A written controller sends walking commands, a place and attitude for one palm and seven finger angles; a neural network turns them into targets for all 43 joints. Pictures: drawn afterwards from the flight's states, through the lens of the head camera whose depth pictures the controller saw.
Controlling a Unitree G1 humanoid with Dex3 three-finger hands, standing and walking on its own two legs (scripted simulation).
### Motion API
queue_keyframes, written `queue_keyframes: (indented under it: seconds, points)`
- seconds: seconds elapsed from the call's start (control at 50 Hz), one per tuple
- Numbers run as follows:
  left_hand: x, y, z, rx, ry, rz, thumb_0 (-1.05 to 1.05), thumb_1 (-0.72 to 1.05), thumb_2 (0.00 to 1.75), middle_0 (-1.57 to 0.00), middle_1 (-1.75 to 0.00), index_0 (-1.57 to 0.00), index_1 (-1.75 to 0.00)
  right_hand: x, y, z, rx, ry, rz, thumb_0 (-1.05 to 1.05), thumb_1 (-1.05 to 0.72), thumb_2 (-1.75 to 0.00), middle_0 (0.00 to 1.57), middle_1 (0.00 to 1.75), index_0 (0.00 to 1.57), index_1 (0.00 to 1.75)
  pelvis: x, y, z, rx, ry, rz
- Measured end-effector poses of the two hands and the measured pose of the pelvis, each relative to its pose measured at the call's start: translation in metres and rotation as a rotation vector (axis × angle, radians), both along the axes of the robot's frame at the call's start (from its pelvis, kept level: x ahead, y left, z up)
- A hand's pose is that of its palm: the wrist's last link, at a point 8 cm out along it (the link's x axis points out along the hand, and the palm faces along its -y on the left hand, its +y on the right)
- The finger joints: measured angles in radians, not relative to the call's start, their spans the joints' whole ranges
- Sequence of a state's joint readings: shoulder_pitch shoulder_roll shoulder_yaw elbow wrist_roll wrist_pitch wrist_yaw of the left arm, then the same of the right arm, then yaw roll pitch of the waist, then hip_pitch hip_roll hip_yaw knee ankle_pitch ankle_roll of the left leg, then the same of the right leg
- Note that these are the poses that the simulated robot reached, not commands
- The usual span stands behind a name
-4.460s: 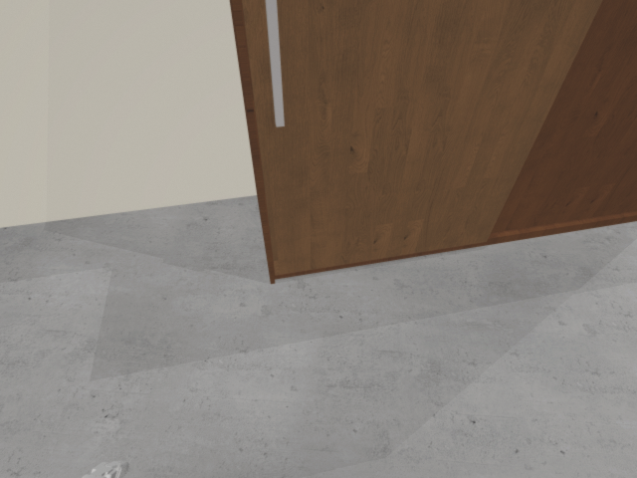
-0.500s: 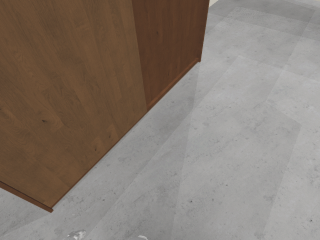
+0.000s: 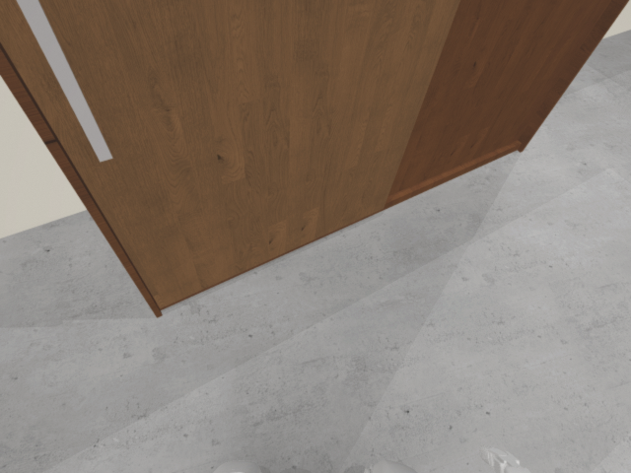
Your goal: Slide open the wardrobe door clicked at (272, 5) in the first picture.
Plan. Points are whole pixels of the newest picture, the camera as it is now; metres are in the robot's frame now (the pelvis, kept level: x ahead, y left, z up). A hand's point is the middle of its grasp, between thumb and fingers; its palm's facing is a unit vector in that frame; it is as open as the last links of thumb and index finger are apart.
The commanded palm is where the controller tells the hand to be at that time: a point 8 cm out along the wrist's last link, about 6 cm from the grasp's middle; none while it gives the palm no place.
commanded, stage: turn to face it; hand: left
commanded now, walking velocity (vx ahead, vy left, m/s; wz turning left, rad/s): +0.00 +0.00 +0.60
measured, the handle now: (61, 67) +0.59 +0.43 +0.12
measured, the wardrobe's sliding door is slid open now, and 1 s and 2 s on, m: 0.00 0.00 0.00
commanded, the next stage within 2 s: take the last steps up to it in 0.84 s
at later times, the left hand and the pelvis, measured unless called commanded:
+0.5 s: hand out of the picture +0.08 +0.18 -0.12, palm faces +0.28 -0.91 -0.30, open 7.4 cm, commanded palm none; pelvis +0.01 -0.04 +0.01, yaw +18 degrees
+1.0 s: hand out of the picture -0.11 +0.19 -0.17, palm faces +0.55 -0.80 -0.24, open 7.4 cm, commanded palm none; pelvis -0.01 +0.00 +0.01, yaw +30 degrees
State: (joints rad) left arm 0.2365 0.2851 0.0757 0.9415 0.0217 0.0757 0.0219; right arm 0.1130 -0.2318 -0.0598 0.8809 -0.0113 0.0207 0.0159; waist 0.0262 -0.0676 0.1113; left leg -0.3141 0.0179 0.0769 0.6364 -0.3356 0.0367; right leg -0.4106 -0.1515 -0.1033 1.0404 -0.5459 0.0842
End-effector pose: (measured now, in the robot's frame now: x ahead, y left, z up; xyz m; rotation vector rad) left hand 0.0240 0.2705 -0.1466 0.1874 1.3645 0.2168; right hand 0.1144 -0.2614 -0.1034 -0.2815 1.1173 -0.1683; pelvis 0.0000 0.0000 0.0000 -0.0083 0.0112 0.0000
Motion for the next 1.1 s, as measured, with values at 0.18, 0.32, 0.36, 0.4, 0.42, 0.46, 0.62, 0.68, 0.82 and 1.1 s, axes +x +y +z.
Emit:
queue_keyframes:
  seconds: [0.18,0.32,0.36,0.4,0.42,0.46,0.62,0.68,0.82,1.1]
  points:
    - [0.024,0.015,0.026,0.015,-0.137,0.068,0.01,0.91,0.90,-0.19,-0.30,-0.19,-0.30,0.000,0.025,0.005,0.022,0.059,0.068,0.00,-0.90,-0.90,0.20,0.30,0.20,0.30,0.004,0.006,0.016,-0.022,0.003,0.104]
    - [0.049,-0.005,0.039,0.040,-0.229,0.091,0.01,0.91,0.90,-0.19,-0.30,-0.19,-0.30,-0.005,0.015,-0.012,0.064,0.106,0.089,0.00,-0.90,-0.90,0.21,0.30,0.21,0.30,0.008,-0.011,0.013,-0.002,0.008,0.183]
    - [0.055,-0.015,0.043,0.051,-0.258,0.098,0.01,0.91,0.90,-0.19,-0.30,-0.19,-0.30,-0.005,0.007,-0.020,0.075,0.124,0.097,0.00,-0.90,-0.90,0.21,0.30,0.21,0.30,0.009,-0.019,0.010,0.004,0.008,0.208]
    - [0.057,-0.025,0.045,0.069,-0.292,0.105,0.01,0.91,0.90,-0.20,-0.30,-0.19,-0.30,-0.003,-0.003,-0.031,0.088,0.137,0.106,0.00,-0.90,-0.90,0.21,0.30,0.20,0.30,0.011,-0.029,0.004,0.018,0.011,0.232]
    - [0.055,-0.030,0.047,0.079,-0.301,0.110,0.01,0.91,0.90,-0.20,-0.30,-0.20,-0.30,-0.001,-0.007,-0.035,0.092,0.143,0.109,0.00,-0.90,-0.90,0.21,0.30,0.20,0.30,0.011,-0.033,0.003,0.016,0.006,0.243]
    - [0.047,-0.039,0.053,0.088,-0.304,0.128,0.01,0.91,0.90,-0.20,-0.30,-0.20,-0.30,0.003,-0.014,-0.037,0.092,0.155,0.129,0.00,-0.90,-0.90,0.20,0.30,0.20,0.30,0.011,-0.038,0.005,0.023,-0.003,0.281]
    - [-0.010,-0.059,0.057,0.087,-0.238,0.265,0.01,0.90,0.90,-0.20,-0.30,-0.20,-0.30,0.034,-0.018,-0.029,0.079,0.175,0.247,0.00,-0.91,-0.90,0.20,0.30,0.20,0.30,0.013,-0.045,0.015,0.053,-0.018,0.392]
    - [-0.038,-0.062,0.050,0.072,-0.195,0.321,0.01,0.90,0.90,-0.20,-0.30,-0.20,-0.30,0.048,-0.008,-0.025,0.064,0.176,0.297,0.00,-0.91,-0.90,0.20,0.30,0.20,0.30,0.012,-0.043,0.015,0.052,-0.016,0.425]
    - [-0.118,-0.058,0.019,0.014,-0.061,0.460,0.01,0.90,0.90,-0.20,-0.30,-0.20,-0.30,0.089,0.049,-0.015,0.027,0.095,0.441,0.00,-0.91,-0.90,0.20,0.30,0.20,0.30,0.001,-0.021,0.006,0.023,-0.009,0.485]
    - [-0.157,-0.037,0.018,-0.034,-0.024,0.543,0.01,0.91,0.90,-0.19,-0.30,-0.19,-0.30,0.073,0.121,0.007,0.065,0.022,0.527,0.00,-0.90,-0.90,0.20,0.30,0.20,0.30,-0.006,0.009,0.020,-0.008,-0.025,0.534]
